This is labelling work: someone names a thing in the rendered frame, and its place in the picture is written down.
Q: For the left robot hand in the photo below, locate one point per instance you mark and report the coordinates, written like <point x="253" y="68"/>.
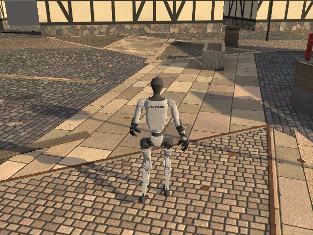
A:
<point x="133" y="134"/>

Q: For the left robot foot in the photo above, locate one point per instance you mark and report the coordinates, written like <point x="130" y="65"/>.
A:
<point x="143" y="199"/>

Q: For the left robot forearm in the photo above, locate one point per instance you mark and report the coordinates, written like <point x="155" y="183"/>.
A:
<point x="133" y="126"/>

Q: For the robot right upper arm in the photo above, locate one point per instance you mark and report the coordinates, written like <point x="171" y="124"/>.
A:
<point x="174" y="112"/>

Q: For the right robot forearm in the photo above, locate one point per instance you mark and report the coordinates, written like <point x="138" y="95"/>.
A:
<point x="181" y="131"/>

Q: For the right robot hand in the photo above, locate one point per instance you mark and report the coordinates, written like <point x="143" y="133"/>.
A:
<point x="185" y="143"/>

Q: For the robot left upper arm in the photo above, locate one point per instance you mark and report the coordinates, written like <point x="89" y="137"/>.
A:
<point x="138" y="110"/>

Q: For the robot right shin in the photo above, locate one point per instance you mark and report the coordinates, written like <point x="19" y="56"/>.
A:
<point x="167" y="174"/>

